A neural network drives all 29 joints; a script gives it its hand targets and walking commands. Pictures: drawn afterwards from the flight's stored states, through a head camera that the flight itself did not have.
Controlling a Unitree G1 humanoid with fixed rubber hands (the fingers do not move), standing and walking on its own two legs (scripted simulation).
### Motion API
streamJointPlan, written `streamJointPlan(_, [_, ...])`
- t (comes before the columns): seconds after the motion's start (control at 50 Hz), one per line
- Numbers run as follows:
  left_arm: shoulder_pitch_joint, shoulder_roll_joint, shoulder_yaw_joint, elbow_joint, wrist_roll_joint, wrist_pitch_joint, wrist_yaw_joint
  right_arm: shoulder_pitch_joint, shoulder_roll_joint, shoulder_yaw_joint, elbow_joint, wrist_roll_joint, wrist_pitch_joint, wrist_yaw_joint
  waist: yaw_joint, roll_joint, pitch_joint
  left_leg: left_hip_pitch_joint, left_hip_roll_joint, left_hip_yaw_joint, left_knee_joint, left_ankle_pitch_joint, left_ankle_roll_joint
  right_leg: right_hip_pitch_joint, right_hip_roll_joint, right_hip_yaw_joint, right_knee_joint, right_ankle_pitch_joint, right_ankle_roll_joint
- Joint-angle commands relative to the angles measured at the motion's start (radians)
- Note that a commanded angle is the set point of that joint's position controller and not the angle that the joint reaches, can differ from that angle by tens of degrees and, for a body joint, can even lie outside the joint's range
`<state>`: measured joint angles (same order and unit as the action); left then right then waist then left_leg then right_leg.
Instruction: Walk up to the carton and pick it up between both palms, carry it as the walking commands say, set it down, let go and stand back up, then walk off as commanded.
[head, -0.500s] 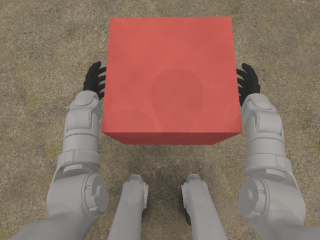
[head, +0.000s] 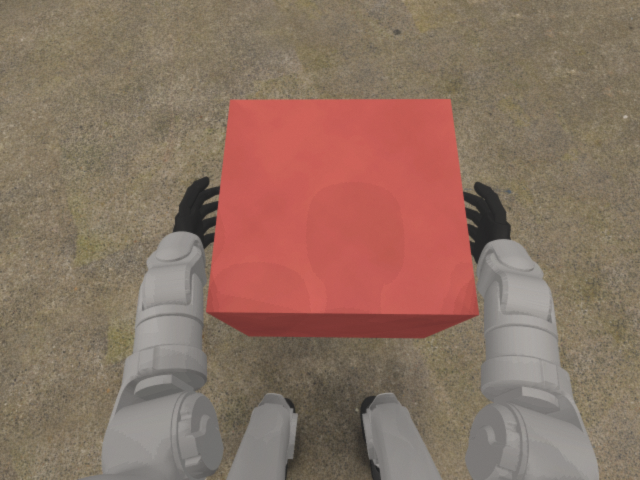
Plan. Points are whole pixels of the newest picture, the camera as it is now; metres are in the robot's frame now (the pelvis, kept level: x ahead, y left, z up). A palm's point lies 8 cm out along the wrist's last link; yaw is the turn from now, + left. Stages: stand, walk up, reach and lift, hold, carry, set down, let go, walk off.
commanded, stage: reach and lift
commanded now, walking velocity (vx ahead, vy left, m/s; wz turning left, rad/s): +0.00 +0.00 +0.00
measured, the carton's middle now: (337, 232) +0.45 -0.01 -0.12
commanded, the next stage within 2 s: none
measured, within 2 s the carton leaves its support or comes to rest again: neither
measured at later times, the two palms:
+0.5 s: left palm (164, 235) +0.39 +0.18 +0.03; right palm (521, 245) +0.37 -0.20 +0.03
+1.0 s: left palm (124, 235) +0.36 +0.19 +0.10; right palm (562, 243) +0.35 -0.19 +0.10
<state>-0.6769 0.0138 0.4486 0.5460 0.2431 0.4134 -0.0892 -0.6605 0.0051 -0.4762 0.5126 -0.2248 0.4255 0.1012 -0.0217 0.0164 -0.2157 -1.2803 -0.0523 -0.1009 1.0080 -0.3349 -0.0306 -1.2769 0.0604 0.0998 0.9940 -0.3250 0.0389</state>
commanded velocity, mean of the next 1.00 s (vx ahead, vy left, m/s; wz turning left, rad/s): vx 0.00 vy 0.00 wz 0.00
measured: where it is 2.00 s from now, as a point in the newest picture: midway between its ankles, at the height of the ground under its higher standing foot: (328, 457)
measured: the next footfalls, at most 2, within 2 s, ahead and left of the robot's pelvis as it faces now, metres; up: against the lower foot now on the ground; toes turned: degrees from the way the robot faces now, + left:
none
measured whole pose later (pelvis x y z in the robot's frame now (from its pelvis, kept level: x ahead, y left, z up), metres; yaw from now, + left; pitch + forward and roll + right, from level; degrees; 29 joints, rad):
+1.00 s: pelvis +0.04 +0.00 +0.09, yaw +1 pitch +9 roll +0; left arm -0.34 -0.04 0.35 0.40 0.28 0.53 -0.12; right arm -0.32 0.08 -0.40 0.35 -0.28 0.54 0.13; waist -0.02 0.00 -0.10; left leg -0.38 -0.03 -0.11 0.40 -0.17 -0.01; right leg -0.38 0.02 0.10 0.39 -0.16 0.02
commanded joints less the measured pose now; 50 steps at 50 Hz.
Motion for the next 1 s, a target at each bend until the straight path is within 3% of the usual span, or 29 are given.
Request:
streamJointPlan(0.0, [-0.527,-0.926,-0.551,-0.004,-0.176,-0.024,-0.292,-0.552,0.908,0.562,-0.005,0.182,-0.020,0.287,-0.009,0.006,-0.758,0.479,-0.061,0.124,-0.129,0.285,0.026,0.502,0.064,-0.134,-0.122,0.298,-0.018])
streamJointPlan(0.5, [-0.309,-0.943,-0.601,-0.092,-0.152,0.003,-0.310,-0.314,0.906,0.614,-0.103,0.141,0.007,0.299,-0.009,-0.003,-0.539,0.816,-0.053,0.085,-0.406,0.371,0.034,0.802,0.047,-0.105,-0.401,0.376,-0.030])
streamJointPlan(0.98, [-0.140,-0.908,-0.654,-0.181,-0.182,0.096,-0.289,-0.154,0.876,0.639,-0.184,0.153,0.102,0.262,-0.003,-0.007,-0.261,1.120,-0.043,0.064,-0.656,0.381,0.028,1.122,0.034,-0.076,-0.639,0.389,-0.037])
